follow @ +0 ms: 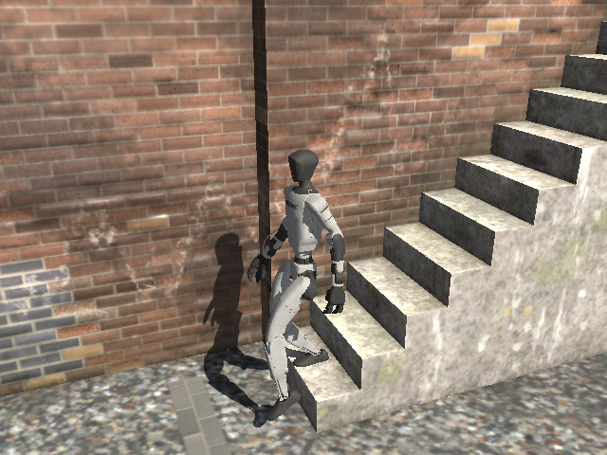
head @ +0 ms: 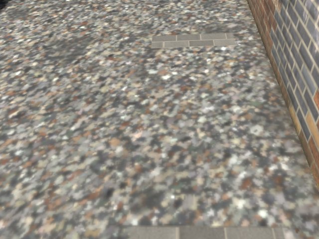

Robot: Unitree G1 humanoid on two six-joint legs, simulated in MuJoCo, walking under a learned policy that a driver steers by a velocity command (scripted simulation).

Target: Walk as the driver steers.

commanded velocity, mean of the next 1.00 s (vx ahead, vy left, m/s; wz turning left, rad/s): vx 0.20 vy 0.00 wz -0.26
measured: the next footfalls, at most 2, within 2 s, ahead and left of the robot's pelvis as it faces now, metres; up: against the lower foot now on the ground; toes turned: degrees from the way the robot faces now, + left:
left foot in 0.16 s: +0.24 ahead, +0.17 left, -0.20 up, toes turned +4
right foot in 0.52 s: +0.46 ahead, +0.01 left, -0.19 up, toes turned -4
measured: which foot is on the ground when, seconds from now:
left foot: up 0.00-0.14, down 0.16-0.56, up 0.58-0.98, down 1.00-1.00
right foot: down 0.00-0.16, up 0.18-0.50, down 0.52-1.00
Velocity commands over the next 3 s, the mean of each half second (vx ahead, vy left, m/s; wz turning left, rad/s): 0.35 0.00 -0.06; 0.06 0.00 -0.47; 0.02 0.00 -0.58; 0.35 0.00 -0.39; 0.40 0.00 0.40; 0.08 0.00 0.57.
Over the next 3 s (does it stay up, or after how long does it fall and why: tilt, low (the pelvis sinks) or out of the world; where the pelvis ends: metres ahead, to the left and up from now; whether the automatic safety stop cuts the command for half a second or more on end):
stays up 0.78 -0.08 -0.12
